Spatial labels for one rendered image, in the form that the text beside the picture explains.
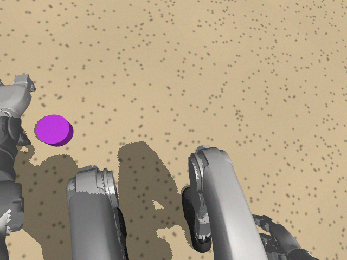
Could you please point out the left robot foot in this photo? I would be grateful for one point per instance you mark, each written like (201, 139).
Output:
(123, 234)

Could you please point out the right robot foot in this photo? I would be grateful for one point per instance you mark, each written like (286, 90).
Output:
(199, 245)

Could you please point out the tin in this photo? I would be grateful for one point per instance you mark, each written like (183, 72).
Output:
(54, 130)

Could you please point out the right robot arm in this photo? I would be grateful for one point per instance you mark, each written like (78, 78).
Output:
(300, 254)

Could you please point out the left robot hand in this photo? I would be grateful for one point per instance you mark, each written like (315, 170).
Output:
(17, 98)

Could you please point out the right robot hand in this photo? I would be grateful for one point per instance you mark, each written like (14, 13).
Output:
(280, 243)

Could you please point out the left robot arm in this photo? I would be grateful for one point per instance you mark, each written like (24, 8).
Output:
(11, 200)

